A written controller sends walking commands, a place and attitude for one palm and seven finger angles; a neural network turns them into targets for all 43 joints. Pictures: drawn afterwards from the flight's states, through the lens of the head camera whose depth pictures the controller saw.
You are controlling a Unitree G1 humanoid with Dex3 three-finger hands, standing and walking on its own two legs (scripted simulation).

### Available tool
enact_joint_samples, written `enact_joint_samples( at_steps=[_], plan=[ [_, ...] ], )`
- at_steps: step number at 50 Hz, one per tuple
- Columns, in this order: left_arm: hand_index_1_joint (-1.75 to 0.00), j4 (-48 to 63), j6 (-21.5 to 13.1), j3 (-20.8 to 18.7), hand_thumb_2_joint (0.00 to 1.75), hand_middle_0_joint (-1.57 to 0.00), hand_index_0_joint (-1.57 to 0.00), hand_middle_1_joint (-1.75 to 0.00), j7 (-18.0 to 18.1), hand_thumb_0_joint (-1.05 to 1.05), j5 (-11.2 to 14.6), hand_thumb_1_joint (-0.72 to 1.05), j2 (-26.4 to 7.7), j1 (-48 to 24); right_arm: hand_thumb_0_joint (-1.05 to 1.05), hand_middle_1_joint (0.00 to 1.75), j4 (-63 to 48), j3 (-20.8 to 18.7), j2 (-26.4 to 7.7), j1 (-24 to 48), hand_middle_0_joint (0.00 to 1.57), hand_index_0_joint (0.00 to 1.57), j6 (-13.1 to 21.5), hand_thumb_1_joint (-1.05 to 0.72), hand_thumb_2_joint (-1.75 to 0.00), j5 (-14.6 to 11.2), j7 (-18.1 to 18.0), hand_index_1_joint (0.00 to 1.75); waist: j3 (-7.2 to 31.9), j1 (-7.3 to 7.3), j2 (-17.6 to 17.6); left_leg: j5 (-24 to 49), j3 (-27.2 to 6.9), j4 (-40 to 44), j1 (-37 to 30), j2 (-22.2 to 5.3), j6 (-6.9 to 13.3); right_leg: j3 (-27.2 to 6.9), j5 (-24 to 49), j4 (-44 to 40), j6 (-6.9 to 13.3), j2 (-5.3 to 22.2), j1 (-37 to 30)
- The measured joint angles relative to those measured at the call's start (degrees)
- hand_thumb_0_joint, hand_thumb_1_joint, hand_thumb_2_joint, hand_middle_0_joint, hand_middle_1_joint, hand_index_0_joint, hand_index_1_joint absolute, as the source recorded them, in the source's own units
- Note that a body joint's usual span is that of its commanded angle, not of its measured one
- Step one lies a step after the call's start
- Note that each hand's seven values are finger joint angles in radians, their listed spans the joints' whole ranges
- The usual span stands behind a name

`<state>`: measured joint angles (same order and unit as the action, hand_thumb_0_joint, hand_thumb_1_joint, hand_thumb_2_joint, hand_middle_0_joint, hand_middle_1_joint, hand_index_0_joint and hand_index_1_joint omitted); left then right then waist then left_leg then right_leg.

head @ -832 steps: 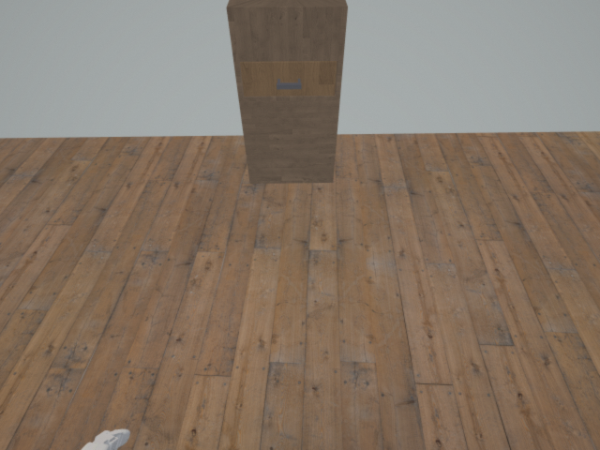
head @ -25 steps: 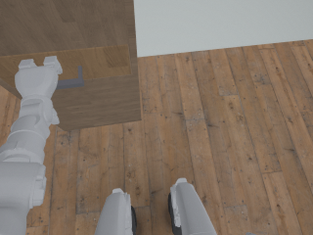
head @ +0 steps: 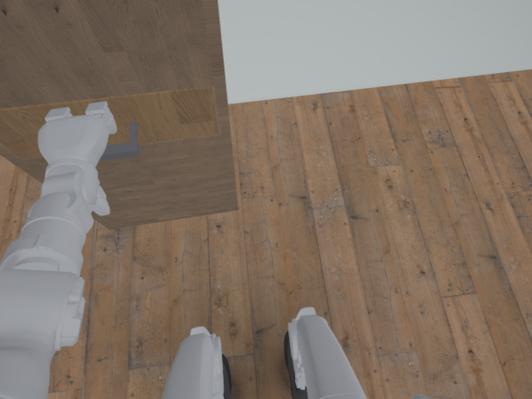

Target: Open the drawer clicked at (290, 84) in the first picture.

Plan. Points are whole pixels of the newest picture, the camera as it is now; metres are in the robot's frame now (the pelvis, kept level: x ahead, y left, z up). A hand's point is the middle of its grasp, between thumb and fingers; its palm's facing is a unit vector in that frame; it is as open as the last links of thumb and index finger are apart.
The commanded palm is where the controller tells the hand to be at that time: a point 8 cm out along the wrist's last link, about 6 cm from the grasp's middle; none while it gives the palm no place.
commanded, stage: move the hooked fingers above the handle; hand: left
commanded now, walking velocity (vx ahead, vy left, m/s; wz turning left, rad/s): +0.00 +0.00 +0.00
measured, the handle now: (109, 141) +0.56 +0.23 -0.09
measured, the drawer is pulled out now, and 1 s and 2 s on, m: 0.00 0.00 0.00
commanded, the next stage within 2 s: lower the fingers behind the handle in 0.32 s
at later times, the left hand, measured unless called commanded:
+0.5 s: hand (84, 154) +0.50 +0.24 -0.03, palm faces -0.14 -0.03 -0.99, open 13.8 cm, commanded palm +0.49 +0.24 +0.01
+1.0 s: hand (93, 159) +0.51 +0.25 -0.07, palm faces +0.01 +0.00 -1.00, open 13.8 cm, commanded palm +0.49 +0.23 -0.02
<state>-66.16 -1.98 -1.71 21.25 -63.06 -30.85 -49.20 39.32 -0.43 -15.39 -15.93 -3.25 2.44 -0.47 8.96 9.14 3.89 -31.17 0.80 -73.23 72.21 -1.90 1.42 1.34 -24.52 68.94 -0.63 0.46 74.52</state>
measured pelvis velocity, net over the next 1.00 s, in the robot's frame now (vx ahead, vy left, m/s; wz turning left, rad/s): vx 0.00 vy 0.00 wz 0.00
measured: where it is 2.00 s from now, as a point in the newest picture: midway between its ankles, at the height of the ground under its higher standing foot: (260, 393)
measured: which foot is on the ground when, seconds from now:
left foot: down 0.00-1.00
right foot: down 0.00-1.00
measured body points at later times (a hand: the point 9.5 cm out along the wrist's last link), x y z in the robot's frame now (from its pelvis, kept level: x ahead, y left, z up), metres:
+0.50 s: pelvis +0.00 -0.01 +0.00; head +0.17 -0.01 +0.42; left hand +0.50 +0.24 +0.03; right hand +0.03 -0.28 -0.13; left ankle +0.02 +0.11 -0.62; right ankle +0.06 -0.13 -0.62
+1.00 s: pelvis +0.00 +0.00 -0.03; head +0.18 +0.01 +0.38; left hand +0.51 +0.24 -0.01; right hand +0.04 -0.27 -0.16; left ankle +0.02 +0.11 -0.62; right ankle +0.06 -0.13 -0.62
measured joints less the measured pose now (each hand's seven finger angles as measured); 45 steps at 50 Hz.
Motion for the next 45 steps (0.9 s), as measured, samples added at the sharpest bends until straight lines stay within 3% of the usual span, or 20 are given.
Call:
enact_joint_samples(
  at_steps=[3,7,11,14,18,20,22,26,32,39,45],
  plan=[
    [-1.22,3.9,-5.1,-0.4,0.3,-0.34,-0.33,-1.21,-0.5,0.0,-0.8,-0.49,-0.2,2.6,0.0,0.29,1.0,-0.6,0.3,-1.3,0.2,0.21,0.9,-0.91,-0.9,0.2,-0.6,0.3,0.7,-0.59,-0.2,-0.3,-0.3,-0.6,0.8,0.1,-0.2,0.3,-0.4,0.7,0.2,0.1,0.7],
    [-1.21,5.8,-9.1,-1.1,0.3,-0.33,-0.33,-1.21,3.7,0.0,-3.2,-0.49,-0.8,2.3,0.0,0.29,2.9,-0.8,0.2,-1.5,0.2,0.21,1.3,-0.91,-0.9,0.8,-0.5,0.3,1.3,-0.74,-0.3,-1.1,-1.2,-2.6,2.8,0.2,-0.5,1.1,-1.4,2.5,0.4,0.3,2.3],
    [-1.2,4.1,-7.3,-2.5,0.3,-0.34,-0.33,-1.22,8.7,0.0,-3.5,-0.49,-1.8,-0.7,0.0,0.29,3.4,-1.1,-0.1,-0.3,0.2,0.21,0.9,-0.91,-0.9,1.1,0.4,0.3,1.2,-0.34,-0.2,-1.6,-1.6,-4.3,4.8,0.2,-0.6,1.5,-1.9,4.0,0.6,0.3,4.1],
    [-1.24,3.3,-4.3,-1.2,0.3,-0.37,-0.34,-1.24,10.6,0.0,-2.8,-0.49,-0.4,-1.9,0.0,0.29,3.2,-1.3,-0.3,0.4,0.2,0.21,0.3,-0.91,-0.9,0.9,1.2,0.3,0.6,-0.91,0.1,-1.4,-1.6,-4.2,4.8,0.3,-0.6,1.4,-1.7,3.8,0.5,0.4,4.1],
    [-1.24,0.4,1.8,-0.9,0.3,-0.36,-0.34,-1.23,7.3,0.0,-1.9,-0.49,0.2,-2.5,0.0,0.29,2.2,-0.5,-0.3,1.9,0.2,0.21,-0.6,-0.91,-0.9,0.2,1.3,0.3,-0.2,-0.56,0.2,-0.5,-0.9,-2.2,2.8,0.1,-0.4,0.8,-0.8,2.1,0.4,0.2,2.5],
    [-1.23,0.1,2.9,-1.0,0.3,-0.35,-0.34,-1.22,4.6,0.0,-0.8,-0.49,0.0,-1.8,0.0,0.29,1.6,-0.3,-0.1,1.9,0.2,0.21,-0.6,-0.91,-0.9,-0.1,1.0,0.3,-0.3,-0.37,0.2,0.0,-0.7,-0.9,1.6,0.0,-0.4,0.6,-0.3,0.9,0.4,0.0,1.4],
    [-1.22,1.2,2.0,-1.0,0.3,-0.34,-0.33,-1.22,2.0,0.0,0.2,-0.49,-0.2,-0.5,0.0,0.29,1.3,-0.4,0.2,1.4,0.2,0.21,-0.1,-0.91,-0.9,-0.2,0.5,0.3,0.0,-0.48,0.1,0.3,-0.6,0.3,0.3,0.0,-0.5,0.5,0.0,-0.2,0.4,-0.1,0.2],
    [-1.21,2.2,-2.9,-0.2,0.3,-0.33,-0.33,-1.21,-0.5,0.0,0.1,-0.49,-0.9,1.1,0.0,0.29,1.7,-0.2,0.3,0.0,0.2,0.21,0.9,-0.91,-0.9,-0.2,-0.6,0.3,1.0,-0.77,-0.4,0.1,-0.7,1.1,-1.3,-0.1,-0.6,0.7,-0.2,-1.0,0.5,-0.1,-1.5],
    [-1.2,2.4,-8.3,-1.0,0.3,-0.32,-0.32,-1.2,2.2,0.0,-2.5,-0.49,-2.0,1.9,0.0,0.29,1.6,-0.8,-0.5,-0.9,0.2,0.21,1.4,-0.91,-0.9,0.5,-0.4,0.3,2.1,-0.92,-0.7,-1.5,-1.3,-2.5,1.7,-0.1,-0.6,1.2,-1.7,2.2,0.6,-0.1,1.3],
    [-1.2,5.5,-7.8,-2.5,0.3,-0.32,-0.32,-1.2,7.8,0.0,-3.9,-0.49,-0.1,3.9,0.0,0.29,2.4,-2.4,-0.4,0.5,0.2,0.21,0.9,-0.91,-0.9,1.6,1.2,0.3,1.4,-1.88,-0.5,-2.8,-1.4,-6.8,6.8,0.2,-0.3,1.1,-2.7,6.2,0.1,0.2,6.2],
    [-1.2,5.1,-4.4,-2.2,0.3,-0.32,-0.32,-1.2,10.6,0.0,-4.0,-0.49,1.5,2.4,0.0,0.29,3.6,-1.6,0.7,2.5,0.2,0.21,0.1,-0.91,-0.9,1.8,1.8,0.3,1.1,-1.55,-0.4,-2.9,-1.6,-7.8,8.0,0.4,-0.2,1.3,-2.9,7.1,0.1,0.4,7.2]
  ],
)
